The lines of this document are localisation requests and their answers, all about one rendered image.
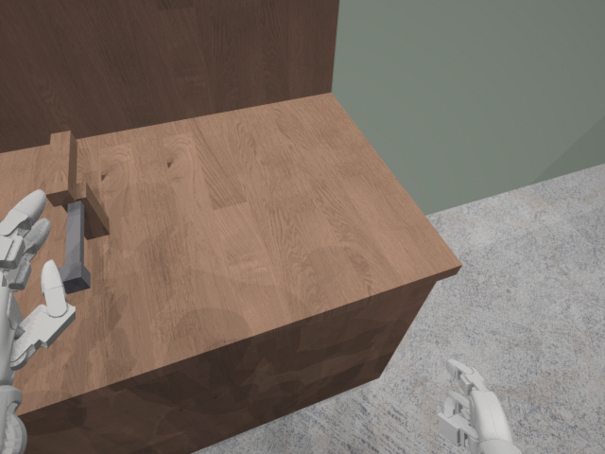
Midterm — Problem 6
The robot right hand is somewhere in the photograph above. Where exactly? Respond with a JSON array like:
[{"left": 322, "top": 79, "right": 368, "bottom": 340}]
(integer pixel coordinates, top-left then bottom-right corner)
[{"left": 438, "top": 358, "right": 513, "bottom": 454}]

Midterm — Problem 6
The robot left hand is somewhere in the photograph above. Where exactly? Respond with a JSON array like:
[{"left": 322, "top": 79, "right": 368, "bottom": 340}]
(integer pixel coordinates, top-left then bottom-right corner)
[{"left": 0, "top": 189, "right": 76, "bottom": 386}]

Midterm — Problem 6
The robot left forearm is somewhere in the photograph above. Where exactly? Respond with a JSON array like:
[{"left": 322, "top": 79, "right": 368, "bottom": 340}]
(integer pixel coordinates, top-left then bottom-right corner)
[{"left": 0, "top": 385, "right": 27, "bottom": 454}]

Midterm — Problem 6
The tap lever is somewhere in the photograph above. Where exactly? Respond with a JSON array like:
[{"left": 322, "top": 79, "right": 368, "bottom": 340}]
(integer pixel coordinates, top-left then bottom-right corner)
[{"left": 58, "top": 201, "right": 91, "bottom": 294}]

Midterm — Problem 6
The counter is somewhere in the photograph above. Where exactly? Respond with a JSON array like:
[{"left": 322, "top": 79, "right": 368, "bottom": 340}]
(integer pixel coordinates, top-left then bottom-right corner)
[{"left": 0, "top": 0, "right": 462, "bottom": 454}]

